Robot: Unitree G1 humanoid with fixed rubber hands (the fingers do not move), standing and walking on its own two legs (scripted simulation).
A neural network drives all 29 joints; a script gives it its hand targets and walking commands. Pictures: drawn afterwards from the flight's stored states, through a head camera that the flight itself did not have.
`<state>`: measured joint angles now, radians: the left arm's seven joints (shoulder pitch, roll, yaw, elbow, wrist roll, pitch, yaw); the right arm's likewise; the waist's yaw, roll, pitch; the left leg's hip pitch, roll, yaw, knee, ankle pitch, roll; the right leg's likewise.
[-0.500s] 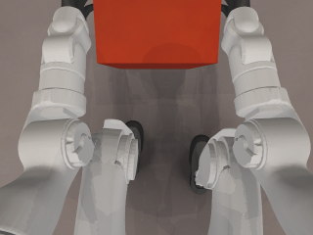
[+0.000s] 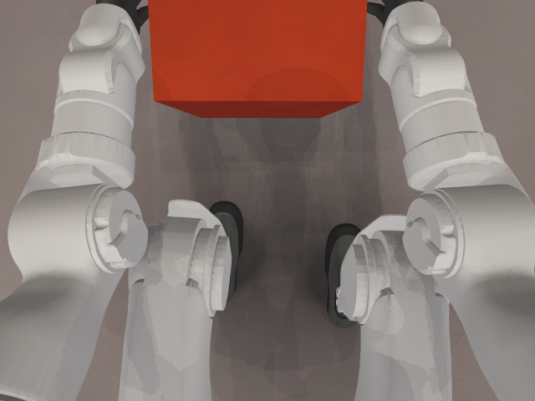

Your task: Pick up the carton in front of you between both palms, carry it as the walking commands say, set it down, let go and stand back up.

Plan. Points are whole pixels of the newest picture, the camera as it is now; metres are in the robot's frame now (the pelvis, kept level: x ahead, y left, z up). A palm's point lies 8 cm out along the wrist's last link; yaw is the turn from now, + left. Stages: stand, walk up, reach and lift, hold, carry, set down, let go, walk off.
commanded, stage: set down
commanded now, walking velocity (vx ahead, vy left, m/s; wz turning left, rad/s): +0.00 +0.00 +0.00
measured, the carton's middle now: (259, 34) +0.53 +0.07 -0.23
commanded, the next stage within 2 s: let go in 1.80 s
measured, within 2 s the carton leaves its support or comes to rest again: rests again in 0.08 s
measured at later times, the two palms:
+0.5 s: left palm (118, 18) +0.52 +0.22 -0.16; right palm (396, 5) +0.55 -0.09 -0.17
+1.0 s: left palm out of the picture +0.52 +0.24 -0.10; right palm out of the picture +0.57 -0.12 -0.10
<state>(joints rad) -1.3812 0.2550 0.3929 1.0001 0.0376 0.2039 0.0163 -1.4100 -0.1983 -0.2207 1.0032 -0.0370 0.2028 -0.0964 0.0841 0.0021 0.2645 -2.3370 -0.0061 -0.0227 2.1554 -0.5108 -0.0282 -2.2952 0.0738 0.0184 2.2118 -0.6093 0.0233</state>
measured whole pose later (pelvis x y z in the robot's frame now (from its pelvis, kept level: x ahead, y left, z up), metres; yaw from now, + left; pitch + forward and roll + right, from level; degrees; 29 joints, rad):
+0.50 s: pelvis +0.00 +0.00 -0.01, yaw +0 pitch +36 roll +1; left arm -1.41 0.29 0.43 1.09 0.05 0.13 -0.03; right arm -1.46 -0.21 -0.26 1.06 -0.12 0.15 0.00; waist 0.08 0.01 0.35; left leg -2.30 -0.01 -0.02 2.19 -0.52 -0.03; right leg -2.26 0.07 0.03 2.24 -0.62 0.03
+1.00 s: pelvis +0.00 +0.00 +0.03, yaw +1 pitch +39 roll +0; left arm -1.26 0.33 0.20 0.94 -0.20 0.09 0.11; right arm -1.35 -0.34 -0.07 0.96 0.17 0.13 -0.13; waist 0.08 -0.02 0.23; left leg -2.23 -0.02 -0.02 2.08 -0.53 -0.02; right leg -2.18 0.06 0.03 2.13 -0.63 0.03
